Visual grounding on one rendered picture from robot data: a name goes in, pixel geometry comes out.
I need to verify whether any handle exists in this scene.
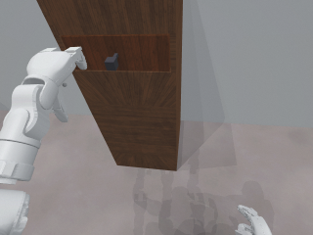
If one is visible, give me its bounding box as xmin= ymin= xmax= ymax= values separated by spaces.
xmin=104 ymin=53 xmax=119 ymax=71

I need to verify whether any robot left forearm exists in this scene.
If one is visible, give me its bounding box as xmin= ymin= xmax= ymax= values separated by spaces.
xmin=0 ymin=74 xmax=59 ymax=185

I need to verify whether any drawer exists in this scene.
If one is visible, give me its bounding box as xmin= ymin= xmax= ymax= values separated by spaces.
xmin=61 ymin=33 xmax=171 ymax=71

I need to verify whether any robot left upper arm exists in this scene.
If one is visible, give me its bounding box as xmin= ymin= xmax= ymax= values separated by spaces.
xmin=0 ymin=189 xmax=30 ymax=235

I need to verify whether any cabinet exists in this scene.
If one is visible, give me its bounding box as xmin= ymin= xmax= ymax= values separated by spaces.
xmin=36 ymin=0 xmax=183 ymax=171

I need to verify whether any right robot hand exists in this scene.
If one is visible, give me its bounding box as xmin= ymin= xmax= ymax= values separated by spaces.
xmin=235 ymin=205 xmax=272 ymax=235

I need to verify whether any left robot hand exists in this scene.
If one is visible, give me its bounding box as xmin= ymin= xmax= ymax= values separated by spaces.
xmin=26 ymin=46 xmax=87 ymax=122

